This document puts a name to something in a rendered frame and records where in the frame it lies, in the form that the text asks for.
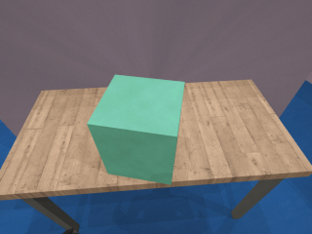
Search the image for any carton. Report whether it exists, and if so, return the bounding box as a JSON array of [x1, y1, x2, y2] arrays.
[[87, 74, 185, 185]]

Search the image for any table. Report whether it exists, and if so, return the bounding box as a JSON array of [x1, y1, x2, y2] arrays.
[[0, 79, 312, 233]]

